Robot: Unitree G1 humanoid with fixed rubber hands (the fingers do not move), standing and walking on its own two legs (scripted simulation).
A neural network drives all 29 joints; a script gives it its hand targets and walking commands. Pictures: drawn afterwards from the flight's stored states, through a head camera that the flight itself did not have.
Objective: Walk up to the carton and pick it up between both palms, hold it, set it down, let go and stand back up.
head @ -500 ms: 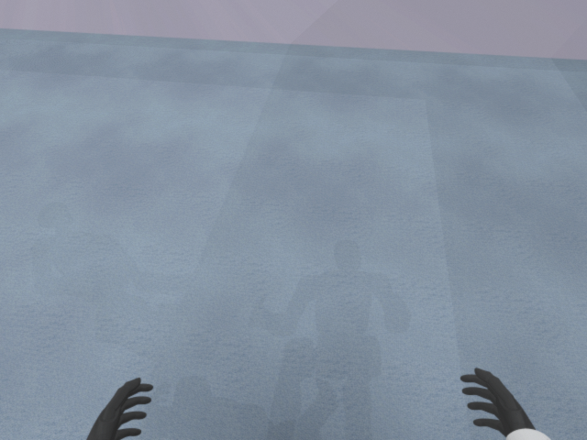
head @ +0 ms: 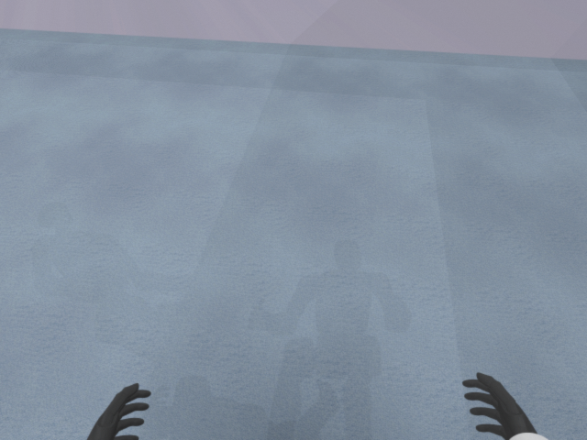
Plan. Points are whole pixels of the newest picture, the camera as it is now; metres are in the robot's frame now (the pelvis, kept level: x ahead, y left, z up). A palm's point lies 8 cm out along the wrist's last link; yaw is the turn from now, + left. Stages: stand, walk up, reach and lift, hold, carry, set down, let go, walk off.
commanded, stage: stand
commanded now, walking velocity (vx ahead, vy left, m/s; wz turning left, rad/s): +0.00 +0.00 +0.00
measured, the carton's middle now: out of the picture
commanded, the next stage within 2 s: walk up in 0.08 s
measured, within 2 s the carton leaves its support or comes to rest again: neither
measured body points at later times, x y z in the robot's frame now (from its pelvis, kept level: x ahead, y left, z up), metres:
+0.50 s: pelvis +0.01 +0.04 +0.01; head +0.03 +0.05 +0.46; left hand +0.09 +0.39 -0.07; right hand +0.19 -0.24 -0.07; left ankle +0.04 +0.17 -0.69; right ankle +0.01 -0.12 -0.72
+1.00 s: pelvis +0.09 +0.15 +0.01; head +0.11 +0.17 +0.45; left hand +0.05 +0.50 -0.08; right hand +0.34 -0.08 -0.07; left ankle +0.05 +0.22 -0.71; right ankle +0.16 +0.05 -0.73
